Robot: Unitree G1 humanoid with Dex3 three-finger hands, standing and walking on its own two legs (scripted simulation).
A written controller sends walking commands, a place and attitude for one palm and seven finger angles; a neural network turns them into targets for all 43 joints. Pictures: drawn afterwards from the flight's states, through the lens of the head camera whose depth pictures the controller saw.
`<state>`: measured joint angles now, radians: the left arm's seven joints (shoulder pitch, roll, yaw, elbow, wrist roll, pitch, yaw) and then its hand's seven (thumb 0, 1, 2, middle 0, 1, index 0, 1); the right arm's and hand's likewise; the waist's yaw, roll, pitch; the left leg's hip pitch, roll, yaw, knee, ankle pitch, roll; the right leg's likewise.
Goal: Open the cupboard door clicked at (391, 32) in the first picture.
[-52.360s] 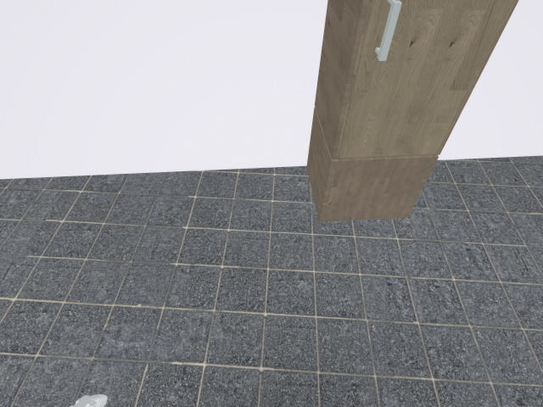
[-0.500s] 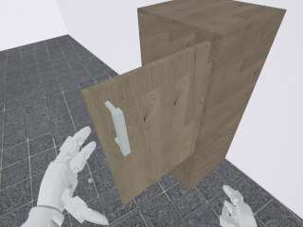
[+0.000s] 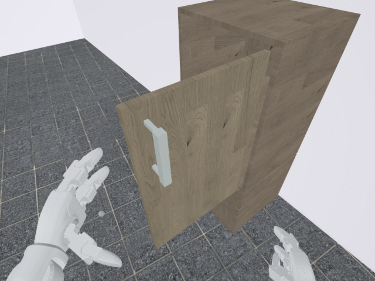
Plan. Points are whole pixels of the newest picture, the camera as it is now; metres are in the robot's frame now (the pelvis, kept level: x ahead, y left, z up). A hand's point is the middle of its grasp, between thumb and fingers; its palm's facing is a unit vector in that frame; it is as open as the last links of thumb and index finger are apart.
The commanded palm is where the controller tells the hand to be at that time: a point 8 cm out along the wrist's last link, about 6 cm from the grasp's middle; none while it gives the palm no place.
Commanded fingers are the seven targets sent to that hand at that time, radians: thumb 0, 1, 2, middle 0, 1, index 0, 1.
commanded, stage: draw the hand back to the body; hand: left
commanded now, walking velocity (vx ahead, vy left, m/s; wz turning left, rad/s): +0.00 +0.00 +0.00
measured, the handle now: (157, 154) +0.32 +0.10 +0.14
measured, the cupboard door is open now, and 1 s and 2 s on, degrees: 90 90 90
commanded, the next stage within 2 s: step back with the hand held close in 1.30 s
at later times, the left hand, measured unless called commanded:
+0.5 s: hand (71, 203) +0.20 +0.22 +0.15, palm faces +0.33 -0.89 -0.32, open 14.1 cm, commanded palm +0.15 +0.27 +0.17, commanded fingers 0.00 0.20 0.60 -0.17 -0.30 -0.17 -0.30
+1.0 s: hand (55, 178) +0.23 +0.26 +0.16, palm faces +0.44 -0.81 -0.39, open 8.3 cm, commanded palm +0.18 +0.30 +0.18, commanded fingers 0.00 0.90 0.90 -0.20 -0.30 -0.20 -0.30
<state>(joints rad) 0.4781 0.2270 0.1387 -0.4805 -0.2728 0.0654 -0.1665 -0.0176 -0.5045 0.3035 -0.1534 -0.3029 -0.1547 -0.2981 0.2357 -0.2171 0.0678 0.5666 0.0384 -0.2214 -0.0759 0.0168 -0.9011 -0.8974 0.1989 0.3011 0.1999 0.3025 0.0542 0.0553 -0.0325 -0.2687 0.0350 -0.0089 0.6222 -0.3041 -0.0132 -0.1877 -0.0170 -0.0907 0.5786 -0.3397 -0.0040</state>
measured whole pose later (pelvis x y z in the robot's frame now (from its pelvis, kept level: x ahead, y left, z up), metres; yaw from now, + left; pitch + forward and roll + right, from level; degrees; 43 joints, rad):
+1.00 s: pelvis +0.03 +0.00 +0.01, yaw -2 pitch -4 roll +0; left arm 0.45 0.33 0.33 -0.37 -0.07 -0.07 0.13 0.00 0.72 0.83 -0.20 -0.30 -0.21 -0.30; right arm 0.17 -0.22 0.02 0.63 -0.01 -0.07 -0.08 0.02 -0.90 -0.90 0.20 0.30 0.20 0.30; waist 0.08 0.06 0.03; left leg -0.09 0.03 0.04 0.42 -0.26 -0.01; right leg -0.03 -0.01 -0.05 0.38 -0.28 0.00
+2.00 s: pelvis -0.06 +0.03 +0.00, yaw -2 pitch -1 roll -1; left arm 0.57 0.42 0.43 -0.55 -0.04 -0.18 0.16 0.01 0.88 0.90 -0.21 -0.30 -0.22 -0.30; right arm 0.20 -0.20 0.00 0.53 0.02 -0.05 -0.08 0.01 -0.90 -0.90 0.20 0.30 0.20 0.30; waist 0.01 0.01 0.07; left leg -0.40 0.01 0.04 0.59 -0.19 0.03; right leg -0.34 -0.03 -0.03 0.56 -0.21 0.03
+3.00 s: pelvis -0.22 +0.05 +0.00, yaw -2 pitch -1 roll -2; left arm 0.58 0.38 0.38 -0.48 -0.04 -0.19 0.15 0.01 0.88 0.90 -0.21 -0.30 -0.22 -0.30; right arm 0.28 -0.24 -0.01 0.66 0.00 -0.10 -0.09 0.01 -0.90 -0.90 0.20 0.30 0.20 0.30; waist 0.02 0.01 -0.04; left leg -0.34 0.01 -0.01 0.63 -0.28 0.01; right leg -0.17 0.03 -0.03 0.49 -0.31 0.00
